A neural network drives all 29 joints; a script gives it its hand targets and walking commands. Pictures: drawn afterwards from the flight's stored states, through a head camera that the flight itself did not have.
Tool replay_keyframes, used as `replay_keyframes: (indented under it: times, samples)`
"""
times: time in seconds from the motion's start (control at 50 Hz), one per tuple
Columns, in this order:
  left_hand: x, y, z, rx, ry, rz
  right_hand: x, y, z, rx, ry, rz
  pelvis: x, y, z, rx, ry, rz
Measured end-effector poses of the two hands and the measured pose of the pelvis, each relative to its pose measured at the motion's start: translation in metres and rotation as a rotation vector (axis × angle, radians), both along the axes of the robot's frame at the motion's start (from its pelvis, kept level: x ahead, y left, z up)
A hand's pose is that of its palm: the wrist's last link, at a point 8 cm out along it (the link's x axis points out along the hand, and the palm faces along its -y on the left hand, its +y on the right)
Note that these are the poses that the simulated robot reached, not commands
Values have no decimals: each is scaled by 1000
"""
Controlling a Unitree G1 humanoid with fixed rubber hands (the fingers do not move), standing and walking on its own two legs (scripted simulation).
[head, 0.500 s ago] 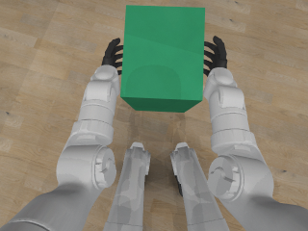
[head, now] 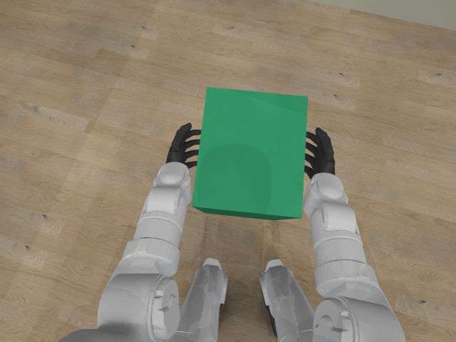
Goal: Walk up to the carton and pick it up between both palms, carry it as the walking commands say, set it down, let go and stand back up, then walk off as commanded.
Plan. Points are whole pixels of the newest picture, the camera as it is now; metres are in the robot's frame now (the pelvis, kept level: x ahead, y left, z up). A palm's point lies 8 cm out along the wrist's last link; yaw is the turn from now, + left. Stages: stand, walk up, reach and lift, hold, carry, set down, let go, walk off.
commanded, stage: reach and lift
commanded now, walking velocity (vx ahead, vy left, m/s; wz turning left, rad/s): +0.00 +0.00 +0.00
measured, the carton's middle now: (246, 166) +0.42 -0.01 -0.11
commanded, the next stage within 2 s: none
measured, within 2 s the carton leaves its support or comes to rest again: neither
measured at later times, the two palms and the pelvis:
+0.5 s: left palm (174, 166) +0.38 +0.11 +0.02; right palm (345, 177) +0.35 -0.15 +0.03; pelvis -0.01 -0.01 +0.05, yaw +1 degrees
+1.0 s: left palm (160, 155) +0.37 +0.11 +0.08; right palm (365, 157) +0.35 -0.14 +0.10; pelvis +0.03 +0.00 +0.09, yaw +1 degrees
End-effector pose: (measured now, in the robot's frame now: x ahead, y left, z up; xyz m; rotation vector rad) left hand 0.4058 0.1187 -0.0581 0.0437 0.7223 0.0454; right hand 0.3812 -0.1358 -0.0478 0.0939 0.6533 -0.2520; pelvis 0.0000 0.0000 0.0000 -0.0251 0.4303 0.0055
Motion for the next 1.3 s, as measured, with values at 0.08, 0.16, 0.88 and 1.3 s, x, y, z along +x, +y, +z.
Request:
replay_keyframes:
  times: [0.08,0.16,0.88,1.3]
  samples:
    - [-3,-1,12,0,-15,3,0,-1,14,-19,-13,17,0,-2,8,4,-21,1]
    - [-13,-2,21,-2,2,2,-10,-2,23,-10,4,10,0,-4,18,7,-47,3]
    - [-33,-2,130,22,-12,1,-24,-3,133,-50,-4,61,19,-8,84,17,-305,12]
    - [-68,-13,180,51,-1,-13,-58,-14,180,-38,5,64,31,5,102,14,-490,-8]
